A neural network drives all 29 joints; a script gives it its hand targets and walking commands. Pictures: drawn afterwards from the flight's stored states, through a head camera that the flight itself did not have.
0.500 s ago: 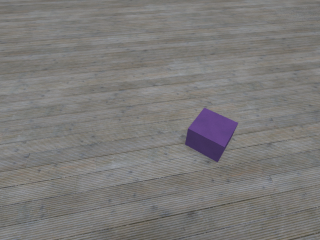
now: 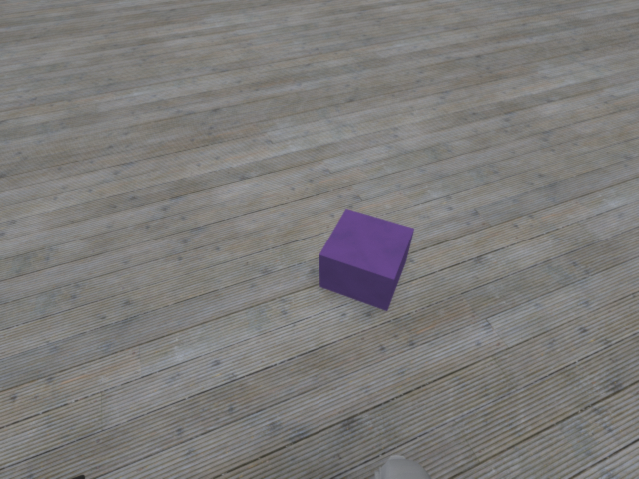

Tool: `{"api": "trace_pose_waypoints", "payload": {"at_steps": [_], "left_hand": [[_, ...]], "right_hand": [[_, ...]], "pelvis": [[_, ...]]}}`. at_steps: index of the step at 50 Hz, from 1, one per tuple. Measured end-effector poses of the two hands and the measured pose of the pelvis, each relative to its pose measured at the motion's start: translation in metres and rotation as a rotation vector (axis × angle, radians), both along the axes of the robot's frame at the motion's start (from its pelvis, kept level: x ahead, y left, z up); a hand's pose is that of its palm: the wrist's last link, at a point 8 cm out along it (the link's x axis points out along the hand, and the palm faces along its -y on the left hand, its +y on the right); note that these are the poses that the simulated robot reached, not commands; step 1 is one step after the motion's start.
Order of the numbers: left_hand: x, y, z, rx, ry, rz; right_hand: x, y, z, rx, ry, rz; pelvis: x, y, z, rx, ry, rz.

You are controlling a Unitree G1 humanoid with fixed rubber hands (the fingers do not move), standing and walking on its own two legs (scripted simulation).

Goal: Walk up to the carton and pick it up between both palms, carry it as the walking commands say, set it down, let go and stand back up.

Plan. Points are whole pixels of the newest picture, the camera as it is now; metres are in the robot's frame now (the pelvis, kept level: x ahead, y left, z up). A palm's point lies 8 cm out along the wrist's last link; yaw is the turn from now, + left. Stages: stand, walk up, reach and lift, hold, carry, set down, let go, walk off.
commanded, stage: walk up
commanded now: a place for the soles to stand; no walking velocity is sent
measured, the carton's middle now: (366, 258) +0.98 -0.18 -0.67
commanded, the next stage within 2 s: none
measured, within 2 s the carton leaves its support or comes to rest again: neither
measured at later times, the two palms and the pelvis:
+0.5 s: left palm (142, 371) +0.30 +0.27 -0.09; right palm (597, 398) +0.23 -0.37 -0.06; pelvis +0.16 -0.04 -0.03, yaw -9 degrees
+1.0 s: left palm (191, 258) +0.49 +0.23 -0.05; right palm (563, 294) +0.40 -0.41 -0.07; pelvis +0.33 -0.09 -0.01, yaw -15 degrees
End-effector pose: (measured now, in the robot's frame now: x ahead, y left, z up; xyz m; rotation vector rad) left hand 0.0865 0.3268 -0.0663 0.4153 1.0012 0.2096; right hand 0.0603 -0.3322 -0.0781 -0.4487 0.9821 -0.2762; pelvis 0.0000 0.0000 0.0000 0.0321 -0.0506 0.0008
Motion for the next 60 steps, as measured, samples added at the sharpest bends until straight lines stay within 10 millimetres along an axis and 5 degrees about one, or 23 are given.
{"api": "trace_pose_waypoints", "payload": {"at_steps": [4,6,13,20,25,33,38,41,48,54,57,60], "left_hand": [[0.073,-0.018,0.02,0.08,-0.138,-0.13],[0.093,-0.029,0.018,0.109,-0.18,-0.156],[0.109,-0.054,0.013,0.104,-0.124,-0.169],[0.146,-0.041,-0.008,0.065,-0.067,-0.172],[0.216,-0.052,-0.025,0.025,-0.076,-0.242],[0.339,-0.125,0.002,-0.049,-0.151,-0.443],[0.396,-0.152,0.01,0.004,-0.22,-0.494],[0.405,-0.147,0.012,0.059,-0.213,-0.449],[0.401,-0.112,0.021,0.126,-0.112,-0.345],[0.414,-0.079,0.001,0.121,-0.007,-0.286],[0.439,-0.077,-0.018,0.097,0.014,-0.296],[0.478,-0.098,-0.023,0.044,-0.013,-0.328]], "right_hand": [[0.036,-0.046,0.003,-0.045,-0.08,0.031],[0.055,-0.057,-0.004,-0.028,-0.103,0.05],[0.134,-0.03,0.006,0.088,-0.204,0.16],[0.182,-0.02,0.018,0.05,-0.187,0.176],[0.17,-0.037,0.018,-0.035,-0.148,0.058],[0.143,-0.059,0.032,-0.041,-0.062,-0.101],[0.157,-0.083,0.006,-0.002,-0.014,-0.135],[0.192,-0.087,-0.005,0.038,-0.028,-0.131],[0.309,-0.078,0.003,0.096,-0.121,-0.01],[0.399,-0.068,0.016,0.066,-0.189,0.054],[0.416,-0.071,0.016,0.012,-0.208,0.032],[0.406,-0.077,0.019,-0.012,-0.164,-0.041]], "pelvis": [[0.025,-0.029,-0.017,-0.015,-0.009,-0.041],[0.034,-0.041,-0.028,-0.024,-0.015,-0.06],[0.071,-0.05,-0.02,-0.042,-0.027,-0.097],[0.124,-0.04,-0.022,-0.037,-0.028,-0.123],[0.16,-0.036,-0.03,-0.02,-0.04,-0.16],[0.21,-0.057,-0.008,-0.028,-0.02,-0.241],[0.243,-0.082,-0.021,-0.039,-0.009,-0.265],[0.262,-0.087,-0.023,-0.039,-0.013,-0.264],[0.313,-0.087,-0.011,-0.029,-0.006,-0.257],[0.364,-0.076,-0.018,-0.023,-0.013,-0.25],[0.388,-0.069,-0.029,-0.021,-0.03,-0.253],[0.407,-0.073,-0.025,-0.024,-0.044,-0.259]]}}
